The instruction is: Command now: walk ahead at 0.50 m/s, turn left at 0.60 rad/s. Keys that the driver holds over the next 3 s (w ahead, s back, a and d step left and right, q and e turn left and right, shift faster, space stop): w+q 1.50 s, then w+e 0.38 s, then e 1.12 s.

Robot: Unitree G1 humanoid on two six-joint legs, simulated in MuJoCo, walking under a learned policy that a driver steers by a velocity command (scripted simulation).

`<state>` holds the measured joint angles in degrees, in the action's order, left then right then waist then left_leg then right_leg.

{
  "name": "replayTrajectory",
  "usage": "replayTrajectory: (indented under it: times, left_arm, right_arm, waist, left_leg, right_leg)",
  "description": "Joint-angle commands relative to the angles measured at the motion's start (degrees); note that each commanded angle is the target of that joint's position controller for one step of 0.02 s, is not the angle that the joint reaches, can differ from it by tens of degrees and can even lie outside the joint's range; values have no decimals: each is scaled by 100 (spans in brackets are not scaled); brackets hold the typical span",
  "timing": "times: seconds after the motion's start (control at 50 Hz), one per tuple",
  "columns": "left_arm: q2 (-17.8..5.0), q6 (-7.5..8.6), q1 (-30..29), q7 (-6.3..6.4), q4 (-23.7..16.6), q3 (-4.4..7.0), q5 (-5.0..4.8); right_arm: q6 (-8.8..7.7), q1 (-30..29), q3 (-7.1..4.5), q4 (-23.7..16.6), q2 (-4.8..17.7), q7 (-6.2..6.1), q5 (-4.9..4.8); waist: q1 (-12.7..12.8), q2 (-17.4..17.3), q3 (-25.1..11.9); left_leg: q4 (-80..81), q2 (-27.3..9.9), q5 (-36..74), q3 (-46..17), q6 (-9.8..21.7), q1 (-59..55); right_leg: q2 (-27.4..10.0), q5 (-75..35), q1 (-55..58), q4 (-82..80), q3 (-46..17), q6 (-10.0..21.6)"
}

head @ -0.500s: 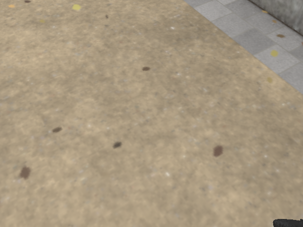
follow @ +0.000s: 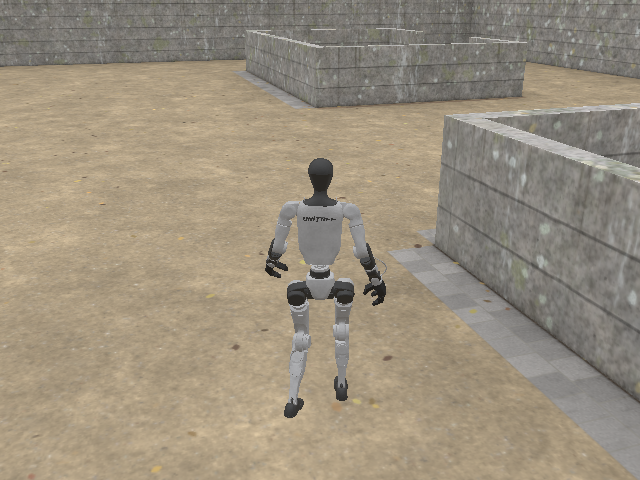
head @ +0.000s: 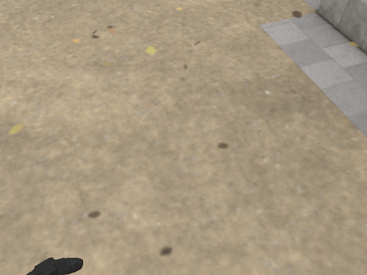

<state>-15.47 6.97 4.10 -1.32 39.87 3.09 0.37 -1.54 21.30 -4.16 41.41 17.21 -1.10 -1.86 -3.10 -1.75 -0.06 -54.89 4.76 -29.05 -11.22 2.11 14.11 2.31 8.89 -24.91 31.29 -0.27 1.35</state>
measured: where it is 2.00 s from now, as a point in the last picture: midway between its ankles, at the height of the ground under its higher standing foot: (54, 185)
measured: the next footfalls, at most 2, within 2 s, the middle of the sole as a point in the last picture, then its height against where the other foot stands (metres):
left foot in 0.46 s outside the picture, level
right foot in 0.94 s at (155, 220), level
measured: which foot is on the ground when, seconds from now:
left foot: up 0.00-0.44, down 0.46-0.96, up 0.98-1.00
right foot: down 0.00-0.48, up 0.50-0.92, down 0.94-1.00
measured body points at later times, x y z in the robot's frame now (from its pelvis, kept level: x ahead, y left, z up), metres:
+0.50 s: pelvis +0.25 +0.06 -0.01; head +0.29 +0.08 +0.44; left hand +0.18 +0.35 -0.14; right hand +0.55 -0.10 -0.08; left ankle +0.33 +0.17 -0.73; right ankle +0.10 -0.12 -0.68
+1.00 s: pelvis +0.53 +0.13 +0.00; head +0.55 +0.15 +0.45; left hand +0.57 +0.46 -0.07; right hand +0.74 -0.08 -0.11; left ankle +0.35 +0.17 -0.68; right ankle +0.67 +0.09 -0.73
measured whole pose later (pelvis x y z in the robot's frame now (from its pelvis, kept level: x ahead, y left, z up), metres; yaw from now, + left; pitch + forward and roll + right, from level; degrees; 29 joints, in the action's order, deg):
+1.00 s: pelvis +0.53 +0.13 +0.00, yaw +36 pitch +2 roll -1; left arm -15.9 6.6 3.7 -1.4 39.6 2.6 0.4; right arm -1.4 21.6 -4.2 41.0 17.6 -1.0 -1.8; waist -3.5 -1.4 0.6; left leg -52.6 4.8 -29.4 -11.7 2.0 13.1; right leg 2.0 8.7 -25.6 32.4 -0.3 1.0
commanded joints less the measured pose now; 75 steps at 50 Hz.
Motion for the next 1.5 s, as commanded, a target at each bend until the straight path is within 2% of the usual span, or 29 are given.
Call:
replayTrajectory:
  times: [0.02, 0.04, 0.1, 0.3, 0.38, 0.44, 0.46, 0.48, 0.5, 0.52, 0.54, 0.56, 0.6, 0.68, 0.76, 0.82, 0.92, 0.94, 0.96, 0.98, 1.0, 1.02, 1.08, 1.18, 1.36, 1.42, 1.46, 1.48, 1.5]
  left_arm:
    - [-739, -72, 1110, 59, -87, 256, -16]
    - [-613, -101, 909, 67, -51, 207, 8]
    - [-518, -53, 808, 89, 77, 175, 15]
    - [-1033, -144, 1178, 158, 518, 291, -50]
    - [-1248, -281, 1351, 161, 653, 347, -162]
    - [-1495, -398, 1252, 232, 624, 419, -240]
    - [-1369, -402, 1231, 261, 587, 364, -225]
    - [-758, -350, 1479, 234, 388, 168, 37]
    - [-501, -141, 1564, 159, 91, 8, 22]
    - [-1050, 11, 870, 82, -18, 146, -188]
    - [-1036, 96, 608, 51, -135, 124, -276]
    - [-944, 121, 619, 96, -63, 109, -160]
    - [-1007, 13, 798, 109, 11, 169, -12]
    - [-716, -158, 528, 127, -75, 99, 77]
    - [-489, -129, -392, 68, -294, -10, 30]
    - [-612, -72, -740, 3, -430, 21, -62]
    - [-938, 29, 57, -5, -282, 224, -72]
    - [-1135, 61, 706, 34, -200, 308, 15]
    - [-1594, 49, 1455, 80, -130, 415, 134]
    - [-1573, -26, 1761, 12, 47, 441, 21]
    - [-1060, -52, 1462, 18, -66, 308, -53]
    - [-854, -107, 1201, 49, -104, 243, -38]
    - [-577, -122, 745, 92, -23, 138, 47]
    - [-809, -38, 909, 104, 235, 240, 5]
    - [-1206, -261, 1343, 153, 578, 325, -136]
    - [-1464, -372, 1303, 199, 586, 403, -226]
    - [-1390, -427, 1215, 252, 534, 363, -239]
    - [-792, -386, 1478, 228, 406, 161, 59]
    - [-469, -198, 1637, 151, 29, -4, 36]
  right_arm:
    - [-84, -296, -145, -605, 844, -13, 24]
    - [-78, -516, -155, -670, 768, 6, 85]
    - [0, -470, -131, -702, 429, 86, 13]
    - [-52, -1799, 24, -1087, 95, 320, 49]
    - [-44, -2124, -9, -1305, 194, 446, 33]
    - [20, -1060, -262, -1119, 643, 428, 77]
    - [57, -41, -454, -841, 967, 342, 58]
    - [103, 451, -579, -711, 1513, 211, 19]
    - [-10, 249, -533, -937, 1727, 251, 27]
    - [-96, 242, -382, -912, 1181, 298, 64]
    - [-156, 51, -314, -858, 999, 299, 86]
    - [-180, -338, -271, -876, 879, 293, 77]
    - [-192, -811, -181, -996, 668, 252, 163]
    - [-228, -704, -215, -835, 813, 117, 136]
    - [-167, -383, -239, -637, 898, 25, 82]
    - [-141, -108, -255, -471, 933, 17, 39]
    - [-53, -177, -210, -420, 719, -6, 51]
    - [-65, -169, -101, -470, 423, 15, 89]
    - [-89, 337, 12, -586, 65, 16, 56]
    - [-131, 652, 27, -675, 259, 2, -49]
    - [-110, 304, -102, -565, 777, -2, -75]
    - [-72, -205, -143, -636, 903, 1, -10]
    - [-3, -462, -154, -697, 622, 57, 36]
    - [59, -784, -74, -839, 299, 94, 57]
    - [-40, -2089, 25, -1221, 145, 416, 27]
    - [3, -1732, -127, -1242, 449, 443, 79]
    - [59, -82, -442, -813, 975, 345, 57]
    - [119, 510, -555, -656, 1453, 213, 3]
    - [17, 194, -533, -894, 1778, 244, -10]
  waist:
    - [731, 719, -443]
    - [633, 622, -110]
    - [426, 869, 50]
    - [789, 498, 376]
    - [748, 553, 486]
    - [-2, 746, -249]
    - [-525, 540, -751]
    - [-405, -693, -1216]
    - [-56, -1366, -2135]
    - [-411, -571, -1820]
    - [-281, -426, -1071]
    - [18, 108, -656]
    - [385, -72, -361]
    - [410, -49, -135]
    - [47, -217, 47]
    - [-85, -295, 84]
    - [404, -583, -141]
    - [708, -350, -699]
    - [721, 842, -1598]
    - [625, 2162, -1864]
    - [734, 1330, -1079]
    - [755, 888, -515]
    - [434, 856, 103]
    - [440, 622, 166]
    - [820, 504, 542]
    - [423, 756, 148]
    - [-502, 556, -717]
    - [-446, -655, -1204]
    - [26, -1528, -2092]
  left_leg:
    - [-1971, -641, 504, 225, -136, 3145]
    - [-1720, -791, 807, 262, -151, 2996]
    - [-1295, -1046, 1182, 445, -153, 2534]
    - [1197, -1029, 3076, 1021, -156, 2565]
    - [1796, -826, 2482, 1363, 118, 2319]
    - [2084, -185, 1867, 1798, 551, 647]
    - [2411, -70, 2222, 1622, 790, -939]
    - [2450, -1335, 2168, -444, 1327, -2833]
    - [3458, -2425, 1027, -3638, 2346, -3828]
    - [3768, -2282, 883, -3195, 1992, -3628]
    - [3800, -2080, 1254, -2369, 1773, -2855]
    - [3823, -1811, 1825, -1774, 1574, -1989]
    - [4032, -1508, 2737, -1191, 1471, -933]
    - [4214, -1255, 3405, -619, 1501, -101]
    - [4112, -919, 2667, -345, 1141, 188]
    - [3891, -1064, 2225, -701, 1045, 22]
    - [2814, -1074, 2345, -1281, 744, -429]
    - [1763, -759, 2299, -981, 542, -98]
    - [-164, -59, 874, -205, 114, 1451]
    - [-1486, -32, -588, 85, -51, 2802]
    - [-2018, -379, -131, -34, -113, 3219]
    - [-2072, -575, 324, 203, -131, 3212]
    - [-1431, -1016, 1049, 357, -128, 2576]
    - [-621, -1132, 1799, 476, -244, 2858]
    - [1704, -933, 2783, 1234, 4, 2446]
    - [1891, -443, 1905, 1667, 350, 1541]
    - [2415, -52, 2213, 1656, 765, -861]
    - [2335, -1222, 2516, -110, 1154, -2611]
    - [3376, -2386, 878, -3487, 2344, -3902]
  right_leg:
    - [-2212, 1670, 3101, -1527, -2985, 956]
    - [-1963, 994, 2517, -1655, -2382, 883]
    - [-1624, 39, 1868, -2023, -1286, 810]
    - [-1635, -1365, 2323, -2222, 504, 737]
    - [-1837, -2439, 2895, -1853, 839, 595]
    - [-1743, -5029, 2926, -24, 1196, 398]
    - [-1539, -4530, 2110, 1322, 1304, 199]
    - [-1005, -624, 32, 3321, 1295, -84]
    - [13, 2599, -1577, 4803, 89, -237]
    - [-337, 2167, -2187, 4957, -553, -156]
    - [-540, 1664, -2269, 4586, -457, -54]
    - [-771, 1272, -1939, 4061, -455, -73]
    - [-965, 893, -1248, 3470, -479, -187]
    - [-822, 243, -1056, 2444, -280, -532]
    - [-472, -1199, -609, 671, -246, -583]
    - [-316, -1397, -321, 98, -361, -516]
    - [-246, -487, 782, -497, -333, -93]
    - [-717, -397, 1938, -452, -688, 184]
    - [-2007, 262, 3987, -610, -2490, 860]
    - [-2736, 1964, 4544, -1296, -4669, 1365]
    - [-2560, 2734, 3925, -1526, -4251, 1171]
    - [-2335, 2259, 3226, -1542, -3321, 946]
    - [-1722, 630, 1867, -1925, -1675, 758]
    - [-1759, -734, 1962, -2248, -585, 961]
    - [-1808, -1724, 2745, -2120, 752, 655]
    - [-1838, -4372, 3089, -1056, 1078, 493]
    - [-1555, -4581, 2208, 1174, 1328, 211]
    - [-1142, -598, 452, 3057, 1282, -33]
    - [-1, 2615, -1546, 4774, 234, -260]
Over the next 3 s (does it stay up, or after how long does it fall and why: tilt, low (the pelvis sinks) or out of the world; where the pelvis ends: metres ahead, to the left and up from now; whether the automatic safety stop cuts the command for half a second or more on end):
stays up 1.00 0.65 0.01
